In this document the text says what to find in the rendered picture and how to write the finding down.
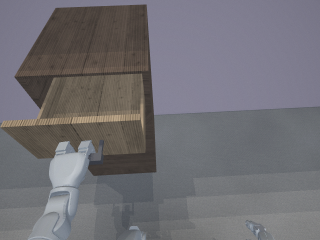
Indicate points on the left robot hand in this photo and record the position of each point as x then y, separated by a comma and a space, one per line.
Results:
68, 167

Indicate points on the left robot shin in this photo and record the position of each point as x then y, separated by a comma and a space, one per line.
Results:
133, 228

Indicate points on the cabinet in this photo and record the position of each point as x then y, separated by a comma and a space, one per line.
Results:
96, 41

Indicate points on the robot left thigh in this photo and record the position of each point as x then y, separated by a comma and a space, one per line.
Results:
132, 234

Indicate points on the handle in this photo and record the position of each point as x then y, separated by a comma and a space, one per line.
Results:
97, 158

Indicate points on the right robot hand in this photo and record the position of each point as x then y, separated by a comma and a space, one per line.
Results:
258, 230

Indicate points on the left robot forearm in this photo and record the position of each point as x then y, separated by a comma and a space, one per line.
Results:
60, 210

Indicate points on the drawer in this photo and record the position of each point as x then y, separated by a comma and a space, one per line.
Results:
81, 108

